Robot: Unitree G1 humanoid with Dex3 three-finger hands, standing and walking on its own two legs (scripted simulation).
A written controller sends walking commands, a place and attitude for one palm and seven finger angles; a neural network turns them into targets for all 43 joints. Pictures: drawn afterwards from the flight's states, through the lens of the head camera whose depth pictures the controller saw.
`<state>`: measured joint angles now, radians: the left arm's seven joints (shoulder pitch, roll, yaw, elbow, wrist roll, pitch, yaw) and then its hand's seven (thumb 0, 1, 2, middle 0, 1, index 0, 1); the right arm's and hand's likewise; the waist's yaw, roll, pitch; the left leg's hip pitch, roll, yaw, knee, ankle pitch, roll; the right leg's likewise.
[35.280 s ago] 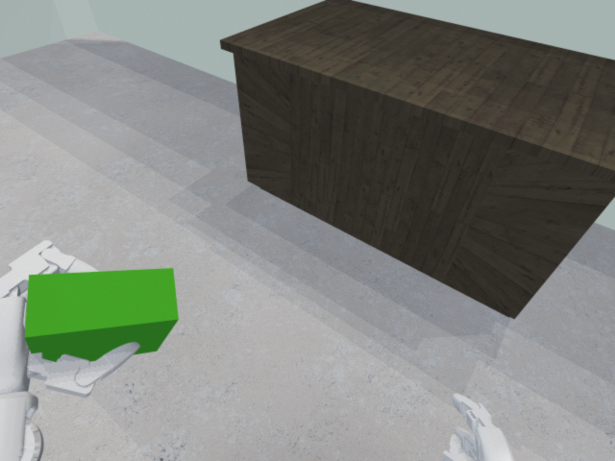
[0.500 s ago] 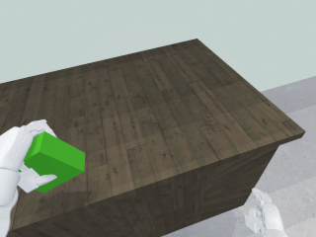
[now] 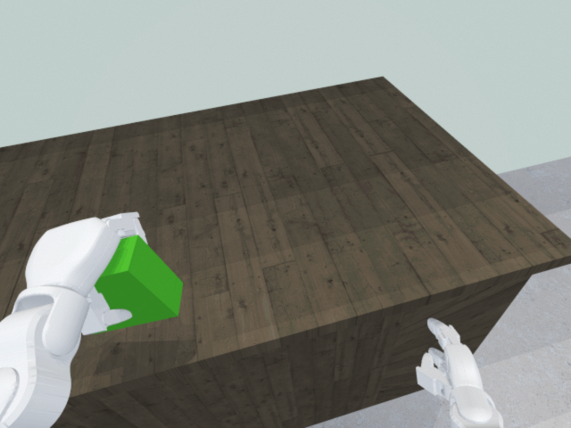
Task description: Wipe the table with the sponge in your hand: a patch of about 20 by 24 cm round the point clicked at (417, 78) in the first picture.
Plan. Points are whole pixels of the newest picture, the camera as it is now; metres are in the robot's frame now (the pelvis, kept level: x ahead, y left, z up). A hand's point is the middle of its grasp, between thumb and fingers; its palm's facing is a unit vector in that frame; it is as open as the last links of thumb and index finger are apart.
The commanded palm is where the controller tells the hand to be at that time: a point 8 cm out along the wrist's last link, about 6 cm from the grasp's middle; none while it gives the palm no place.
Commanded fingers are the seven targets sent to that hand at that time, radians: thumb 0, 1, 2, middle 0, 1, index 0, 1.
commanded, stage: turn the palm down, sponge in hand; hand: left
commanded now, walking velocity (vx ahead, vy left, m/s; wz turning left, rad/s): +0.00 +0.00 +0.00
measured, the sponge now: (122, 294) +0.23 +0.26 +0.10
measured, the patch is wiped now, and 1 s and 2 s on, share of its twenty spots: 0.00 0.00 0.00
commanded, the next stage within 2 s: move the sponge above the wiping area in 0.62 s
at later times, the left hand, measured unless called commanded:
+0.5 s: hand (81, 266) +0.22 +0.28 +0.16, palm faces +0.17 -0.04 -0.99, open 9.7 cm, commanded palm +0.18 +0.29 +0.23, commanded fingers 0.00 0.10 1.30 -1.20 -1.60 -1.20 -1.60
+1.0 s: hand (77, 261) +0.23 +0.29 +0.17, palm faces +0.16 -0.03 -0.99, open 9.7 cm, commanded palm +0.19 +0.27 +0.22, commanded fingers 0.00 0.10 1.30 -1.20 -1.60 -1.20 -1.60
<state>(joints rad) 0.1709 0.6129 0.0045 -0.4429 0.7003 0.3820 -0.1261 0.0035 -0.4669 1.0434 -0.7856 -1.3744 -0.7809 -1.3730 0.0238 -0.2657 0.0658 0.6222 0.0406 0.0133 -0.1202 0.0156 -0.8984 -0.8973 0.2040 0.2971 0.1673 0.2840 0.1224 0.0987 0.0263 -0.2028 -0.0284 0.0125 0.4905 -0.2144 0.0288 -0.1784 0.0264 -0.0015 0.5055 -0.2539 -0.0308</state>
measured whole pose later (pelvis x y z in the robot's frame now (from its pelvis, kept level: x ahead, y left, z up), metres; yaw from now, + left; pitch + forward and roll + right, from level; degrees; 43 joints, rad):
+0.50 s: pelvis -0.01 +0.01 +0.00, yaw +0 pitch -6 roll +1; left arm 0.06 0.61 -0.04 -0.33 0.84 0.41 -0.07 0.00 -0.47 1.04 -0.79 -1.37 -0.79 -1.37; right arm -0.01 -0.26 0.06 0.68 0.04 0.02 -0.10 0.02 -0.90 -0.90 0.20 0.30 0.15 0.28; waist 0.15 0.11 0.04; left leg -0.16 -0.04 0.02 0.44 -0.17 0.04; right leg -0.15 0.01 0.01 0.49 -0.23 -0.03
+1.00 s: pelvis +0.00 -0.02 +0.00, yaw +0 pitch -5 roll +1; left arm 0.07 0.62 0.05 -0.25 0.80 0.40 -0.08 0.01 -0.47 1.04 -0.79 -1.37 -0.79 -1.37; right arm -0.01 -0.27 0.06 0.69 0.04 0.01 -0.08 0.02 -0.90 -0.90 0.20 0.30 0.20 0.30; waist 0.14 0.13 0.01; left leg -0.17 -0.01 0.00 0.46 -0.19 0.00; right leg -0.15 0.05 -0.01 0.48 -0.24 -0.06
